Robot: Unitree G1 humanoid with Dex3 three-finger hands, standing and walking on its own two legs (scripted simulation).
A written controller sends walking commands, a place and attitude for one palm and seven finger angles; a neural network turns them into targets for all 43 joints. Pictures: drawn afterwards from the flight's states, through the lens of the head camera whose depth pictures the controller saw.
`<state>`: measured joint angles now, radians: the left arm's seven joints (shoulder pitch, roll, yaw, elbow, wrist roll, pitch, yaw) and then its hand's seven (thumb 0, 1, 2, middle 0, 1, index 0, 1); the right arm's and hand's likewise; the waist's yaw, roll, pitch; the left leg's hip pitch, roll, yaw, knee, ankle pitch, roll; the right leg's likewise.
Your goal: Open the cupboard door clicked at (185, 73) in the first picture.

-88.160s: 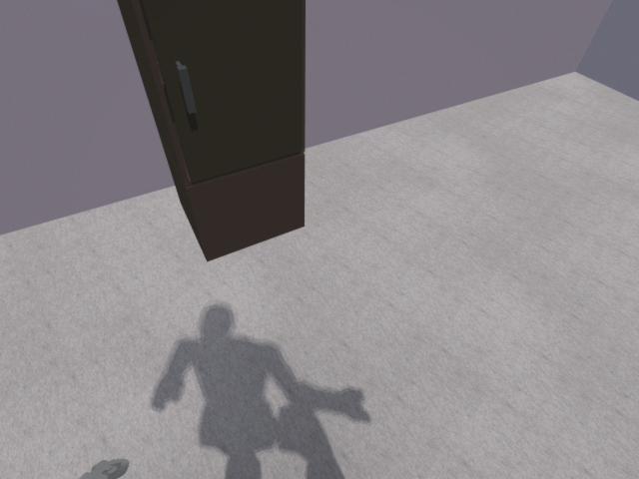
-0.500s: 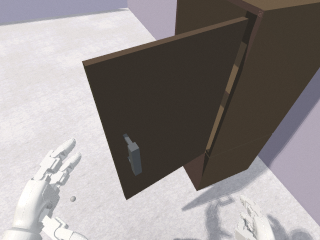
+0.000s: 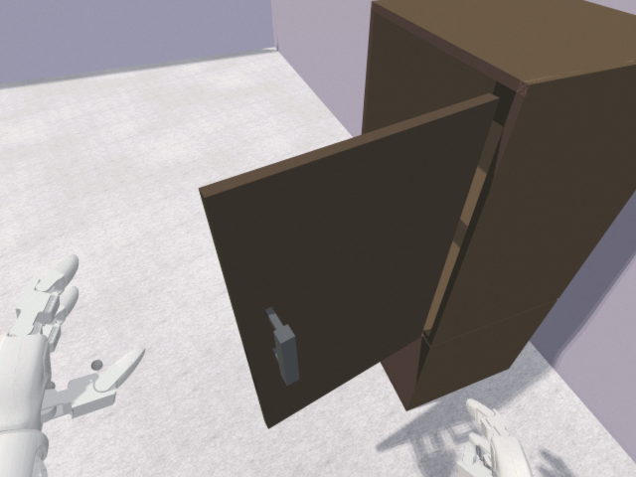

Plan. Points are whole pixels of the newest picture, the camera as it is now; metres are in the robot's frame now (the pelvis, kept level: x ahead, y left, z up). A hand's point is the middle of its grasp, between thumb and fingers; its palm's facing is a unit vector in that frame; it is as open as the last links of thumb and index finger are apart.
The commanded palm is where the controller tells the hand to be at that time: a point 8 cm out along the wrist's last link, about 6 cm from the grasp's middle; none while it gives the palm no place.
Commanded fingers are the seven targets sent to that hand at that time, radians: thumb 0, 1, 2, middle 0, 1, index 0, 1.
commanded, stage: draw the hand back to the body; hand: left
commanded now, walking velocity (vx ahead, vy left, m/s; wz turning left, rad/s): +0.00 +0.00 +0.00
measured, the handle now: (281, 346) +0.30 +0.09 -0.01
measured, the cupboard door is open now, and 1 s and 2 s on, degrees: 100 100 100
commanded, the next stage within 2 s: step back with the hand held close in 0.58 s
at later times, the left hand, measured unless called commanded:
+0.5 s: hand (86, 351) +0.18 +0.24 +0.16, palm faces +0.43 -0.82 -0.38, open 7.5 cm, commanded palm +0.13 +0.28 +0.18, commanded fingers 0.00 0.90 0.90 -0.20 -0.30 -0.20 -0.30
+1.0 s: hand (88, 362) +0.17 +0.24 +0.15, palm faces +0.31 -0.82 -0.49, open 7.4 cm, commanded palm +0.11 +0.29 +0.19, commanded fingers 0.00 0.90 0.90 -0.20 -0.30 -0.20 -0.30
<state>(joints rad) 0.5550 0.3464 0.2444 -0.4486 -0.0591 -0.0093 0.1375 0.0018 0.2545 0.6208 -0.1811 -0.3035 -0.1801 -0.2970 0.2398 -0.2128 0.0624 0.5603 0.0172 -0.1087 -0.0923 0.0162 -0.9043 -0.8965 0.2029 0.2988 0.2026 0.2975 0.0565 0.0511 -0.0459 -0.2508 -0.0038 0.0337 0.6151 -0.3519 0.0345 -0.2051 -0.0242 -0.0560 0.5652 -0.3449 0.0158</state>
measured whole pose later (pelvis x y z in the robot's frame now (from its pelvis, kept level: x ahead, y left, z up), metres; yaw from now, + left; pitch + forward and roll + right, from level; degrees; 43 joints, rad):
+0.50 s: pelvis -0.01 -0.02 +0.01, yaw -1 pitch -4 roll -1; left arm 0.49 0.33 0.31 -0.42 -0.07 -0.04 0.11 0.02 0.88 0.89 -0.21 -0.30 -0.20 -0.30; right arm 0.21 -0.23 0.03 0.63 0.00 -0.10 -0.07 0.02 -0.91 -0.90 0.20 0.30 0.20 0.30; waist 0.07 0.05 0.02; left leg -0.11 0.01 0.04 0.45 -0.27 0.01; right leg -0.08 0.00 -0.05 0.41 -0.26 -0.01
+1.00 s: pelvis -0.04 -0.01 +0.01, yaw -2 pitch -1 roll -1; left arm 0.56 0.40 0.37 -0.46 -0.05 -0.13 0.11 0.02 0.89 0.90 -0.21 -0.30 -0.21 -0.30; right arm 0.16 -0.24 -0.01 0.58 0.00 -0.02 -0.07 0.01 -0.91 -0.90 0.20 0.30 0.20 0.30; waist 0.00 0.03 0.06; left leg -0.24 0.02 0.06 0.46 -0.21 0.02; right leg -0.20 0.00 -0.03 0.41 -0.20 0.00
